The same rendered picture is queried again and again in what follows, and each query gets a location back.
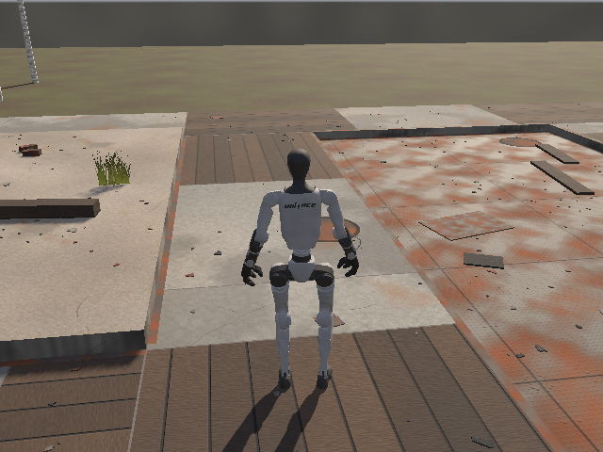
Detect right robot forearm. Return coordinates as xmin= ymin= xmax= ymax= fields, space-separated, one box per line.
xmin=338 ymin=225 xmax=357 ymax=260

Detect right robot upper arm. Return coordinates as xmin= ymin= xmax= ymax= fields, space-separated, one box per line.
xmin=319 ymin=189 xmax=348 ymax=240

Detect left robot hand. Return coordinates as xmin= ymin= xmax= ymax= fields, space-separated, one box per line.
xmin=241 ymin=264 xmax=263 ymax=286

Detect left robot foot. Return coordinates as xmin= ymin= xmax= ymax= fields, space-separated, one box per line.
xmin=279 ymin=366 xmax=292 ymax=389

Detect left robot upper arm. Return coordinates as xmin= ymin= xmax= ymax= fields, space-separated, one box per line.
xmin=254 ymin=190 xmax=280 ymax=243

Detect robot torso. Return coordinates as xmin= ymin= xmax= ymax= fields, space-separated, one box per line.
xmin=278 ymin=185 xmax=322 ymax=283

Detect left robot forearm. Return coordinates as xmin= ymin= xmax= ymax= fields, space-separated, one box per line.
xmin=244 ymin=228 xmax=264 ymax=267

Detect right robot hand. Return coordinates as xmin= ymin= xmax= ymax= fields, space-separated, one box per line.
xmin=337 ymin=256 xmax=359 ymax=277

